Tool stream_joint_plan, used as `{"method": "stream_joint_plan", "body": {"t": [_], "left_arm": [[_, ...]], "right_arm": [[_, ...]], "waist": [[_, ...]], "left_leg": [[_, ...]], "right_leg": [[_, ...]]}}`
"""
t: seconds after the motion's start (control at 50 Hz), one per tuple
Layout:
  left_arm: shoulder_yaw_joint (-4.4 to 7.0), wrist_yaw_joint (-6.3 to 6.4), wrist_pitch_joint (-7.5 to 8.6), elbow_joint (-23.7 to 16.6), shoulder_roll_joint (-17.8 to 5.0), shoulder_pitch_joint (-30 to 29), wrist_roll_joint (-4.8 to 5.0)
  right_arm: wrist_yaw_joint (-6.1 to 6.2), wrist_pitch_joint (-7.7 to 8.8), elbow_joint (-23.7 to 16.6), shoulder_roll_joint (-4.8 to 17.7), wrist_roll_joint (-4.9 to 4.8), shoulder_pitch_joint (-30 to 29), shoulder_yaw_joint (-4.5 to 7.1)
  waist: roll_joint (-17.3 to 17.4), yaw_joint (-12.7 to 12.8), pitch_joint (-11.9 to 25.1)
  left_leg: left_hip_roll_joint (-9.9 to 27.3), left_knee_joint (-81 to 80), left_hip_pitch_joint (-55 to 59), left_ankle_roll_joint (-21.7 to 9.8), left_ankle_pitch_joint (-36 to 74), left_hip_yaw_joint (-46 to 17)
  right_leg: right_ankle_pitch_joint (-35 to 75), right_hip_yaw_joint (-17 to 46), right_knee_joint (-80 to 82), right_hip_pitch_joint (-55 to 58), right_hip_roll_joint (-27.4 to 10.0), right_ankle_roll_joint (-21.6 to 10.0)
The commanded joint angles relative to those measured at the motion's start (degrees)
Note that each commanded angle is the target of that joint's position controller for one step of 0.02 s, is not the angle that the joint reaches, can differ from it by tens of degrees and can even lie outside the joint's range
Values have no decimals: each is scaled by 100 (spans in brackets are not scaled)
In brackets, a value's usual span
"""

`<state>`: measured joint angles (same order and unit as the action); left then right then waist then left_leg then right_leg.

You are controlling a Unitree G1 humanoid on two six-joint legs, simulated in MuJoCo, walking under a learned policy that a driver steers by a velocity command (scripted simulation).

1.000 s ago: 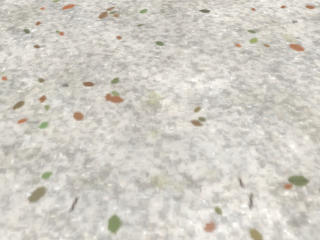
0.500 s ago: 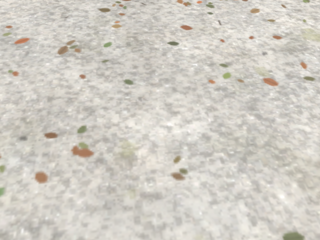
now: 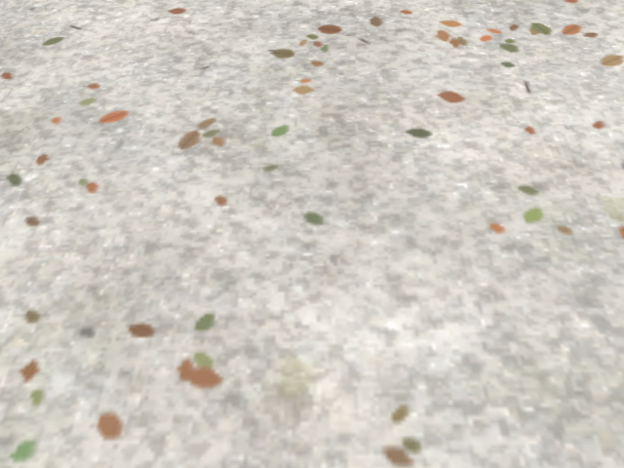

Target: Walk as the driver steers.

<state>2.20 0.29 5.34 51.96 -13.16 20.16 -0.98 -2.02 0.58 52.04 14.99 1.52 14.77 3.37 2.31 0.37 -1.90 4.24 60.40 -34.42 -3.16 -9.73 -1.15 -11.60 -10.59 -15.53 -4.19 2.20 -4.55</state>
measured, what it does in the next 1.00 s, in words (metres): walks ahead: left foot, then right foot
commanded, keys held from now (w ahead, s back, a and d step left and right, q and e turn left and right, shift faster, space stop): w+q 0.20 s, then w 0.22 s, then w+e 0.58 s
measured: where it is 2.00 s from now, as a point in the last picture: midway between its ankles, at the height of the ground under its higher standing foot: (330, 261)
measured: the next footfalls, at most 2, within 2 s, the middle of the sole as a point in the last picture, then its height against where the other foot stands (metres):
left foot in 0.28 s outside the picture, level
right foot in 0.84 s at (337, 419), level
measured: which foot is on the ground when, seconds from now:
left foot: up 0.00-0.26, down 0.28-0.86, up 0.88-1.00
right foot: down 0.00-0.30, up 0.32-0.82, down 0.84-1.00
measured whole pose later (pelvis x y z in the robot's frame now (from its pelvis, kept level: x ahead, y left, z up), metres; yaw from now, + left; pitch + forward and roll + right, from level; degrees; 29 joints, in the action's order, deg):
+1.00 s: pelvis +0.54 +0.05 -0.01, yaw -4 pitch +0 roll +0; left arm 4.3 -0.5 1.8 52.7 -15.1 15.3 -0.3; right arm -0.1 4.5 50.0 13.1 2.0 12.2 1.7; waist 0.9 0.1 -3.3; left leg 3.7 69.0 -26.4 -0.9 -18.0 -0.9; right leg -10.3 -1.8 -25.1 -14.5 7.9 -8.2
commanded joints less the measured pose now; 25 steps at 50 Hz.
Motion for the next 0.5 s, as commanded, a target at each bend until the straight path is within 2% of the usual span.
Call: {"method": "stream_joint_plan", "body": {"t": [0.02,0.06,0.1,0.16,0.22,0.24,0.26,0.28,0.3,0.32,0.34,0.36,0.38,0.4,0.42,0.46,0.5], "left_arm": [[106,30,93,-170,-529,100,4],[103,45,87,-99,-543,165,3],[117,75,80,2,-611,345,5],[139,123,17,163,-698,584,-11],[175,181,-74,227,-870,530,-36],[189,183,-121,253,-939,516,-53],[192,168,-167,256,-982,507,-54],[167,140,-182,176,-932,393,-23],[18,23,-144,-135,-295,704,137],[122,-5,-116,-231,-655,399,99],[146,-22,-78,-406,-715,-283,77],[112,-38,-12,-409,-635,-349,116],[118,-40,-34,-279,-574,-226,69],[111,-53,-135,-191,-515,-30,-47],[102,-81,-239,-105,-437,123,-109],[114,-150,-360,-44,-360,156,-97],[128,-188,-405,-135,-351,-219,-56]], "right_arm": [[-70,14,-394,69,2,-313,-4],[-107,36,-539,-10,4,-727,-56],[-143,40,-695,-58,22,-1130,-106],[-168,45,-873,-7,46,-1465,-117],[-114,35,-827,119,77,-1140,-51],[-82,50,-710,195,90,-746,-1],[-44,96,-506,322,116,-119,79],[27,149,-207,578,190,791,207],[122,159,-161,1247,247,1210,385],[142,97,-166,1330,15,1248,394],[193,73,-143,1204,-79,804,358],[201,108,-150,882,-86,447,273],[199,160,-143,627,-81,180,198],[213,216,-111,438,-117,11,130],[207,286,-84,347,-118,-8,88],[198,411,39,438,-117,186,98],[196,464,140,534,-96,399,114]], "waist": [[-601,-42,-278],[-596,26,-358],[-605,134,-420],[-596,201,-459],[-773,-33,-158],[-821,-212,60],[-787,-463,404],[-478,-911,848],[827,-758,1576],[453,-737,1909],[-27,-644,974],[-155,-427,432],[-337,-164,132],[-244,46,24],[-131,132,69],[-107,194,62],[-21,107,-112]], "left_leg": [[118,-427,-527,70,624,61],[59,-1147,-394,72,960,269],[3,-1719,-269,0,1085,529],[-131,-2223,-159,-215,771,797],[-581,-2424,581,-559,-79,1049],[-778,-2522,1049,-704,-375,1065],[-939,-2833,1838,-861,-434,976],[-697,-3306,3221,-1094,-284,476],[1192,-3427,5286,-1862,-426,-2196],[1864,-4337,5370,-2177,-90,-4038],[1595,-4436,4695,-1901,130,-2878],[1375,-4578,3866,-1642,593,-2243],[1057,-4718,3296,-1341,1050,-1673],[800,-4865,2865,-1154,1305,-1230],[663,-4955,2663,-1072,1444,-985],[571,-5099,2643,-1019,1817,-631],[532,-5282,2709,-885,1756,-343]], "right_leg": [[1745,563,838,-27,-1530,-318],[2016,264,790,9,-1460,-262],[2320,77,749,200,-1540,-238],[3036,-139,468,758,-1704,-212],[5247,-369,-484,1118,-1792,-177],[5725,-390,-1130,1134,-1808,-204],[5486,-389,-2053,918,-1796,-200],[4328,-452,-3410,29,-1654,-84],[175,-445,-5684,-2329,-872,216],[-1898,642,-6687,-3194,-132,304],[-1264,1065,-6562,-3663,-547,241],[-869,1077,-6081,-3480,-723,203],[-692,1107,-5585,-3126,-885,203],[-577,1110,-5265,-2731,-953,258],[-502,1102,-5068,-2437,-971,301],[-322,1033,-4894,-2478,-928,349],[97,1057,-4604,-2872,-956,365]]}}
